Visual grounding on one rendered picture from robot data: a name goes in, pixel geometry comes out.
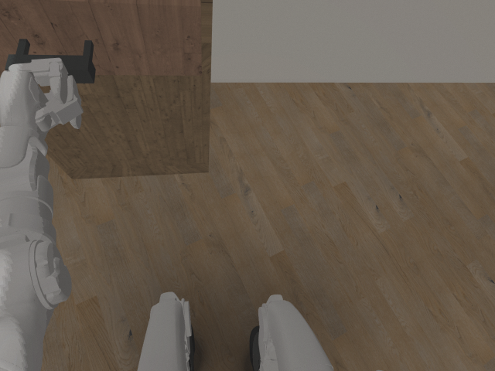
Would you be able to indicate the right robot thigh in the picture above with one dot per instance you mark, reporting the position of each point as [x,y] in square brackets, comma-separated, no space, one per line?
[296,346]

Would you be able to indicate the drawer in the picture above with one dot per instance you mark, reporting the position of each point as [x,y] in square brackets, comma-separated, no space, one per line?
[130,37]

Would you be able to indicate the handle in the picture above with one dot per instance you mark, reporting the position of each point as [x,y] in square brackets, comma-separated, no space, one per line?
[81,67]

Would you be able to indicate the robot left hand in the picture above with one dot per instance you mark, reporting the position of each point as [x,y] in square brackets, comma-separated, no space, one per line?
[21,98]

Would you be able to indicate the robot thigh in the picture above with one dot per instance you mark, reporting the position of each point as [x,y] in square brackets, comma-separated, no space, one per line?
[168,328]
[296,346]

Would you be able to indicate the left robot thigh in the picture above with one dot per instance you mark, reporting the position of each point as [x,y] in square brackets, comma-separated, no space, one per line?
[168,328]

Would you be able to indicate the left robot forearm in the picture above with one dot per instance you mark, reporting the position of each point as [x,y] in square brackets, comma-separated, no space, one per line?
[26,195]

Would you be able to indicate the cabinet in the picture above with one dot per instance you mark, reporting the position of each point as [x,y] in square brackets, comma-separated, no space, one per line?
[135,125]

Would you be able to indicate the robot left upper arm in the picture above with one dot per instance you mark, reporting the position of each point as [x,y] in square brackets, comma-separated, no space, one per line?
[33,281]

